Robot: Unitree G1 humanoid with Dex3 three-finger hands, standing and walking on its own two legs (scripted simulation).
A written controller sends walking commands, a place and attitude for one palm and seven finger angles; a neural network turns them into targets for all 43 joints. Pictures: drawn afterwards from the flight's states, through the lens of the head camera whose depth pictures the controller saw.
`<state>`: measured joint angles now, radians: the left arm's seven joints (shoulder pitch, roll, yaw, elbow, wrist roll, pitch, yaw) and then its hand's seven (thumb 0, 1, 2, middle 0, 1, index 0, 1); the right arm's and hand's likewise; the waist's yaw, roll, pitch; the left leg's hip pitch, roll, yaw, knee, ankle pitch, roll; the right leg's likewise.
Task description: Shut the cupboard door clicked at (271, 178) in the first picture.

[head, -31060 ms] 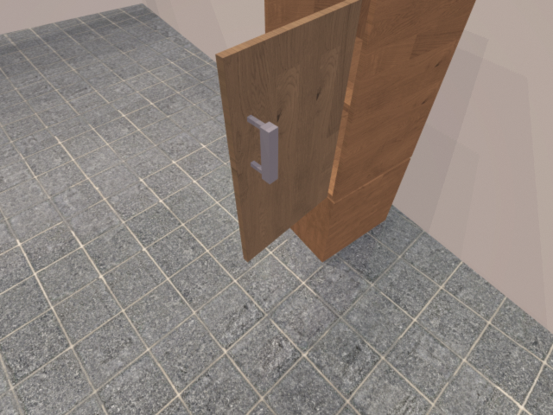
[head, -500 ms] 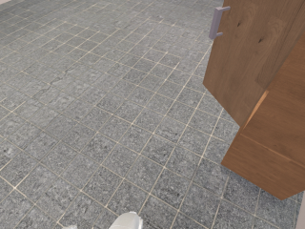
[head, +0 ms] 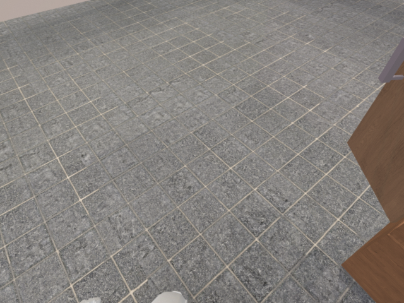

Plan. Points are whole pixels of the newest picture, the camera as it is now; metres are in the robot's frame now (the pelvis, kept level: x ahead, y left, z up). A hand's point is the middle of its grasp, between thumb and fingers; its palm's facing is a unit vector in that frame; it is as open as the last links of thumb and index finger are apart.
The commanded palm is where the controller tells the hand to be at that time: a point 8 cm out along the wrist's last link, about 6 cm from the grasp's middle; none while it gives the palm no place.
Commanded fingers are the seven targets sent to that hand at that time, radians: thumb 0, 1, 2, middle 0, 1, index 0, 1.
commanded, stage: walk to a spot facing it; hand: left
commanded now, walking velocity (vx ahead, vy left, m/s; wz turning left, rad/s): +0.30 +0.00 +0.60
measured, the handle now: (403, 60) +0.74 -0.54 +0.07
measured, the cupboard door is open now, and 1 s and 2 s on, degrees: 60 60 60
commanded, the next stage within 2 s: turn to face it in 1.20 s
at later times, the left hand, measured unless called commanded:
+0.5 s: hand out of the picture +0.04 +0.25 -0.17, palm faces +0.34 -0.92 -0.21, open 7.4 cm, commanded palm none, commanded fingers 0.00 0.90 0.90 -0.20 -0.30 -0.20 -0.30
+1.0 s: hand (108, 238) +0.28 +0.27 -0.14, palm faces +0.47 -0.85 -0.22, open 7.2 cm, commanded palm none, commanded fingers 0.00 0.90 0.90 -0.20 -0.30 -0.20 -0.30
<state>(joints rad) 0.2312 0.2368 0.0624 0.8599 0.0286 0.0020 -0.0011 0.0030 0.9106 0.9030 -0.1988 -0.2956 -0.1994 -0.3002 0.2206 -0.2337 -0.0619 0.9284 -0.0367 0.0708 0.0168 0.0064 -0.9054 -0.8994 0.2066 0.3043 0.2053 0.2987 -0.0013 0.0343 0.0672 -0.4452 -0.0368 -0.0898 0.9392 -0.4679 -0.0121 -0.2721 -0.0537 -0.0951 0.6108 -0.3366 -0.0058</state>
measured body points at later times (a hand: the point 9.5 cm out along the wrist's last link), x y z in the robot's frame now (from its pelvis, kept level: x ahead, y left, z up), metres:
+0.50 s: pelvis +0.12 +0.07 +0.00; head +0.16 +0.09 +0.44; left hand +0.03 +0.30 -0.16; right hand +0.31 -0.13 -0.13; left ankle +0.14 +0.17 -0.73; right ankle +0.11 -0.09 -0.65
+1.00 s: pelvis +0.33 +0.09 +0.02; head +0.36 +0.09 +0.47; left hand +0.25 +0.31 -0.13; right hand +0.44 -0.12 -0.14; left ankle +0.30 +0.23 -0.65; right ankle +0.34 -0.01 -0.73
